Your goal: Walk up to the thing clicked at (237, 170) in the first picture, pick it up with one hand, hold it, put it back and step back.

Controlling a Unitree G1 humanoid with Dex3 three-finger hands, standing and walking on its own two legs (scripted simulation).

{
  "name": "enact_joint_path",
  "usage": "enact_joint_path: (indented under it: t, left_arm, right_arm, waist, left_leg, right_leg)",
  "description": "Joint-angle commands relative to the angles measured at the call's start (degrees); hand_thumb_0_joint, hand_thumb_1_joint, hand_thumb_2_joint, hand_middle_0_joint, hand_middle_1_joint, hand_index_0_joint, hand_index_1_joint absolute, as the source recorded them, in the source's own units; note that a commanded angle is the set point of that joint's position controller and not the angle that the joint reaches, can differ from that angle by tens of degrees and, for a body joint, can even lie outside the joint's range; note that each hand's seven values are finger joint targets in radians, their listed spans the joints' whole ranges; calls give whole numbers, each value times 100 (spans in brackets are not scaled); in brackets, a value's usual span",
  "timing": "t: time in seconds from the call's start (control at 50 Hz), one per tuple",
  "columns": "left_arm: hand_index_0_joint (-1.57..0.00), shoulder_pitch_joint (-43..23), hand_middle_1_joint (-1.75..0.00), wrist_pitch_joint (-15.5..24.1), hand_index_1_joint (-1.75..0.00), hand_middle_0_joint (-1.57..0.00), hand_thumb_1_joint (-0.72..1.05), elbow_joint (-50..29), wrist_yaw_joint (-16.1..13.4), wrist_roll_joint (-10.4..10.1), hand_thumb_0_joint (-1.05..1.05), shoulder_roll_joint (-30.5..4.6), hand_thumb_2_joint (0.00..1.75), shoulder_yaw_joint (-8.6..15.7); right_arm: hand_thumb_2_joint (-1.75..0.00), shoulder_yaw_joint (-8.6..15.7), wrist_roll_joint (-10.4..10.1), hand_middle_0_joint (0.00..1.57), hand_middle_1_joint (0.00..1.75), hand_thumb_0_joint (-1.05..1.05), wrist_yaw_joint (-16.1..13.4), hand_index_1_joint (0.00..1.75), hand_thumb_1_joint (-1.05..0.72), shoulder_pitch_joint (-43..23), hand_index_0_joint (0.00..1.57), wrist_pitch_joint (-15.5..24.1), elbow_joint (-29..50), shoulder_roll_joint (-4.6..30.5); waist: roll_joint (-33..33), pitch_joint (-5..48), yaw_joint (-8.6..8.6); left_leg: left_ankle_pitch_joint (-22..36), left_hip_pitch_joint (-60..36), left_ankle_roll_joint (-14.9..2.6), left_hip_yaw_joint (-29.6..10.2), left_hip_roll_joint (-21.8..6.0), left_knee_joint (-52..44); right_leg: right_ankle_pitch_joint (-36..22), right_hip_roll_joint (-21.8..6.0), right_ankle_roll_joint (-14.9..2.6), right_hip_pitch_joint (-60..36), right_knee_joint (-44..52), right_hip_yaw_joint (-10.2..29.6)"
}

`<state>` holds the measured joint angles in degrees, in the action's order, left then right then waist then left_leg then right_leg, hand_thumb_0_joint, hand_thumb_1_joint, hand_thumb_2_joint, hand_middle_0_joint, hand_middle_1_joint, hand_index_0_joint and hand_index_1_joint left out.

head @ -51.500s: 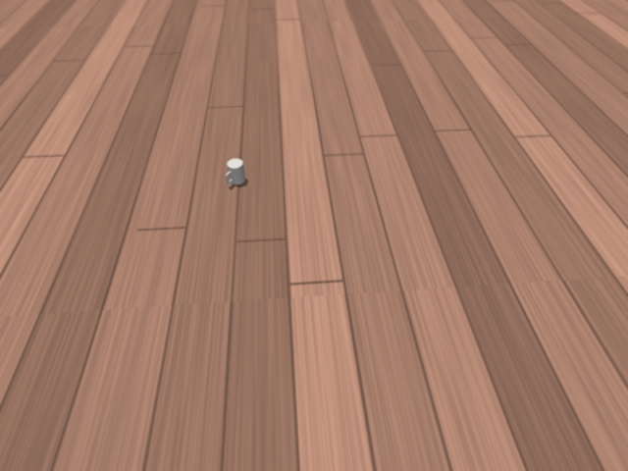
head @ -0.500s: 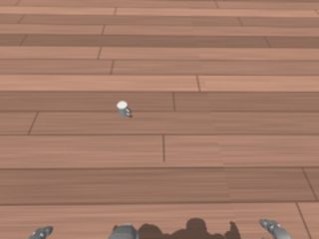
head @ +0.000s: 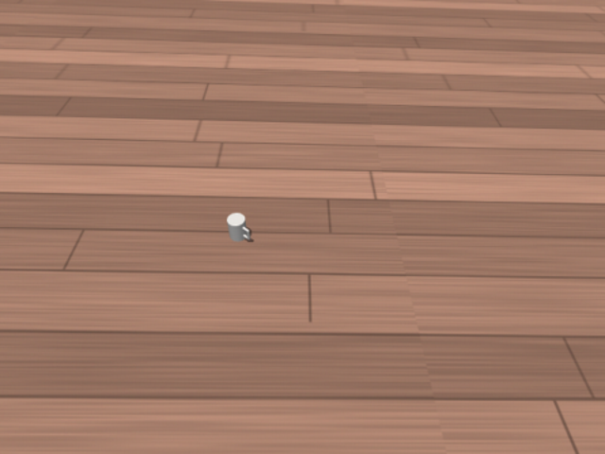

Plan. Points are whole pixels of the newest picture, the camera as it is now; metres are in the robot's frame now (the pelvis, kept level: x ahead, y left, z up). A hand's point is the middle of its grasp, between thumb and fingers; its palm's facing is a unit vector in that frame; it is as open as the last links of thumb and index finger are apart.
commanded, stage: step back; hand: left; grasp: from above
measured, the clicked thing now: (240, 229) +1.09 +0.25 -0.71
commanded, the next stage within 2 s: stand in 0.64 s
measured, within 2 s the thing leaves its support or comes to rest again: neither
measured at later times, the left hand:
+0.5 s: hand out of the picture +0.11 +0.28 -0.16, palm faces +0.03 -0.93 -0.35, open 7.4 cm
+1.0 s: hand out of the picture +0.14 +0.27 -0.14, palm faces -0.01 -0.94 -0.33, open 7.4 cm
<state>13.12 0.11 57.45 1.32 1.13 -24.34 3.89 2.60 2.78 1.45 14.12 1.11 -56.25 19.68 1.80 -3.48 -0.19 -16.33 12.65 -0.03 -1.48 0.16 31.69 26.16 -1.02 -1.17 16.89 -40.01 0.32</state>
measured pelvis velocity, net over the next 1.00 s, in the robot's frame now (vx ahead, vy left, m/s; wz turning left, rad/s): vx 0.06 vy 0.02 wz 0.00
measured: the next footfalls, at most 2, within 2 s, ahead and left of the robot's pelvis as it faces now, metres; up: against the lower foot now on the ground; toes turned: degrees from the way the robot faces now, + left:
left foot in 0.32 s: +0.13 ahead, +0.14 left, +0.00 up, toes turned +3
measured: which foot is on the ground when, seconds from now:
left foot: down 0.00-0.06, up 0.08-0.30, down 0.32-1.00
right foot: down 0.00-1.00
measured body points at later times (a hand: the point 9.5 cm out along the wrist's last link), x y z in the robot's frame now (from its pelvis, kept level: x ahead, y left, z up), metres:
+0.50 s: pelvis +0.05 +0.01 +0.00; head +0.08 +0.03 +0.45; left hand +0.11 +0.33 -0.13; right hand +0.17 -0.28 -0.12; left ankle +0.09 +0.14 -0.73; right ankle +0.03 -0.12 -0.73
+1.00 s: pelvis +0.06 +0.02 +0.02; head +0.07 +0.02 +0.47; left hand +0.14 +0.32 -0.12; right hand +0.15 -0.28 -0.11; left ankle +0.09 +0.14 -0.73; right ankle +0.03 -0.12 -0.73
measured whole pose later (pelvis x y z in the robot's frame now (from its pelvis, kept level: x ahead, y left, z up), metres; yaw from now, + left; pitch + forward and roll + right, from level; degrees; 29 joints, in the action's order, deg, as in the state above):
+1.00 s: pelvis +0.06 +0.02 +0.02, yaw +0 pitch -3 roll +0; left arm 5.0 1.2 65.1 0.2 0.2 -20.2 0.2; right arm 0.7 0.6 0.9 3.4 0.8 -65.8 19.6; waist 0.6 -3.4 0.1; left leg -8.2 9.0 0.6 2.0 -1.5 19.7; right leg 12.9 -1.5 1.6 3.6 -19.0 0.7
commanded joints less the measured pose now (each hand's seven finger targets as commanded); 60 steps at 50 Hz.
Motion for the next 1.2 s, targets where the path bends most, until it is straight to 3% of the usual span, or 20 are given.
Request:
enact_joint_path:
  t: [0.0, 0.02, 0.04, 0.06, 0.1, 0.16, 0.22, 0.26, 0.28, 0.3, 0.32, 0.34, 0.4, 0.44, 0.54, 0.6, 0.62, 0.96, 1.02, 1.18]
  left_arm:
    - [-20, 176, -30, 271, -30, -20, 90, -228, -118, 91, 0, -850, 90, 277]
    - [-20, 289, -30, 299, -30, -20, 90, -222, -160, 142, 0, -1119, 90, 350]
    - [-20, 480, -30, 326, -30, -20, 90, -186, -169, 158, 0, -1624, 90, 443]
    - [-20, 62, -30, 359, -30, -20, 90, -373, -163, 153, 0, -1768, 90, 490]
    - [-20, -305, -30, 396, -30, -20, 90, -526, -197, 60, 0, -1430, 90, 406]
    - [-20, -400, -30, 415, -30, -20, 90, -511, -178, 58, 0, -1268, 90, 324]
    - [-20, -608, -30, 363, -30, -20, 90, -568, -163, 40, 0, -1230, 90, 238]
    - [-20, -682, -30, 273, -30, -20, 90, -561, -178, -30, 0, -1135, 90, 161]
    - [-20, -599, -30, 242, -30, -20, 90, -584, -180, -40, 0, -962, 90, 72]
    - [-20, -511, -30, 212, -30, -20, 90, -623, -178, -90, 0, -733, 90, -3]
    - [-20, -335, -30, 120, -30, -20, 90, -515, -200, -190, 0, -702, 90, -6]
    - [-20, -306, -30, 83, -30, -20, 90, -369, -226, -139, 0, -899, 90, 58]
    - [-20, -245, -30, 148, -30, -20, 90, -170, -220, -65, 0, -817, 90, 22]
    - [-20, -296, -30, 215, -30, -20, 90, -92, -210, -70, 0, -1005, 90, 71]
    - [-20, -688, -30, 229, -30, -20, 90, 8, -236, -82, 0, -972, 90, 27]
    - [-20, -766, -30, 228, -30, -20, 90, 65, -237, -65, 0, -953, 90, 7]
    - [-20, -802, -30, 221, -30, -20, 90, 190, -203, -116, 0, -731, 90, -119]
    - [-20, -1014, -30, 239, -30, -20, 90, 461, -170, -69, 0, -792, 90, -136]
    - [-20, -1049, -30, 241, -30, -20, 90, 449, -177, -67, 0, -821, 90, -127]
    - [-20, -981, -30, 183, -30, -20, 90, 504, -158, -66, 0, -819, 90, -130]
  right_arm:
    - [-90, 337, -131, 20, 30, 0, -107, 30, -90, -550, 20, -8, 553, 1381]
    - [-90, 242, -171, 20, 30, 0, -113, 30, -90, -586, 20, -13, 647, 1081]
    - [-90, 221, -150, 20, 30, 0, -157, 30, -90, -750, 20, -16, 687, 963]
    - [-90, 328, -79, 20, 30, 0, -208, 30, -90, -626, 20, -14, 593, 1303]
    - [-90, 339, -140, 20, 30, 0, -183, 30, -90, -268, 20, 38, 401, 1363]
    - [-90, 305, -114, 20, 30, 0, -122, 30, -90, -125, 20, 61, 259, 1228]
    - [-90, 265, -124, 20, 30, 0, -110, 30, -90, -194, 20, 70, 226, 1070]
    - [-90, 273, -128, 20, 30, 0, -146, 30, -90, -143, 20, 92, 113, 1018]
    - [-90, 298, -111, 20, 30, 0, -189, 30, -90, -88, 20, 107, 83, 1110]
    - [-90, 348, -66, 20, 30, 0, -236, 30, -90, -73, 20, 137, 100, 1381]
    - [-90, 322, -122, 20, 30, 0, -241, 30, -90, -563, 20, 148, 252, 1650]
    - [-90, 361, -143, 20, 30, 0, -220, 30, -90, -765, 20, 131, 284, 1813]
    - [-90, 245, -143, 20, 30, 0, -222, 30, -90, -1091, 20, 93, 197, 1534]
    - [-90, 156, -215, 20, 30, 0, -216, 30, -90, -1130, 20, 78, 128, 1258]
    - [-90, 127, -223, 20, 30, 0, -209, 30, -90, -1298, 20, 64, -115, 1190]
    - [-90, 112, -217, 20, 30, 0, -201, 30, -90, -1452, 20, 51, -203, 1159]
    - [-90, 62, -276, 20, 30, 0, -173, 30, -90, -1247, 20, 72, -265, 1189]
    - [-90, 35, -243, 20, 30, 0, -125, 30, -90, -1485, 20, 110, -571, 1179]
    - [-90, 31, -250, 20, 30, 0, -139, 30, -90, -1412, 20, 125, -591, 1198]
    - [-90, 6, -230, 20, 30, 0, -145, 30, -90, -1218, 20, 82, -678, 1239]
  waist:
    - [-806, 141, -323]
    - [-60, 143, -417]
    - [853, 12, -579]
    - [536, -390, -417]
    - [114, -502, -178]
    - [484, -218, -129]
    - [761, 135, -64]
    - [530, 264, 70]
    - [249, 391, 105]
    - [-500, 640, 87]
    - [-921, 656, -130]
    - [-920, 618, -118]
    - [-989, 522, -239]
    - [-745, 705, -156]
    - [-311, 810, -48]
    - [-169, 787, -54]
    - [-294, 779, 109]
    - [-206, 507, 6]
    - [-208, 660, 39]
    - [-262, 307, 88]
  left_leg:
    - [-1284, 1215, -527, -890, -698, -445]
    - [-1472, 2062, -261, -653, -258, 355]
    - [-1723, 2348, -103, -327, 412, 1618]
    - [-1630, 2191, -28, -613, 44, 2166]
    - [-1043, 2152, -58, -725, -157, 2161]
    - [-810, 1341, -7, -396, -201, 1611]
    - [-528, 375, 15, 191, -153, 537]
    - [549, -273, -30, 352, -26, -399]
    - [1163, -681, -99, 57, -161, -646]
    - [1742, -880, -294, -855, -902, -842]
    - [1203, -202, -848, -1773, -1644, -1094]
    - [1062, 177, -1165, -1812, -1798, -1069]
    - [1483, 237, -603, -1022, -1281, -772]
    - [1579, 220, -292, -544, -850, -492]
    - [2173, -389, -255, -255, -786, -449]
    - [2035, -492, -252, -190, -789, -565]
    - [1972, -768, -247, -338, -791, -820]
    - [1226, -779, -92, -303, -773, -1532]
    - [1678, -852, -98, -277, -809, -1463]
    - [551, -527, -67, -365, -767, -1733]
  right_leg:
    - [-780, 277, -87, -1425, 1502, -215]
    - [59, -353, -351, -1831, 1883, 1104]
    - [1739, -1615, -863, -1378, 2820, 2978]
    - [1868, -2214, -1261, -685, 2933, 3424]
    - [613, -1842, -1155, -759, 2652, 2584]
    - [-875, -1400, -917, -391, 2315, 1449]
    - [-2331, -1245, -788, -202, 1783, 803]
    - [-3064, -979, -548, -106, 1123, 449]
    - [-3066, -832, -357, 84, 775, 404]
    - [-2519, -487, -137, 267, 297, 209]
    - [-871, 1, 48, 56, 55, -31]
    - [-24, -74, 12, -427, 85, 21]
    - [-1179, -193, -70, -721, 1085, 169]
    - [-2103, -423, -128, -962, 1289, 514]
    - [-2963, -543, -78, -872, 1498, 515]
    - [-2967, -577, -60, -903, 1659, 540]
    - [-2702, -565, -25, -805, 1847, 536]
    - [-1887, -629, 59, -995, 2540, 452]
    - [-2270, -668, 45, -1144, 2476, 461]
    - [-1494, -588, 35, -906, 2568, 451]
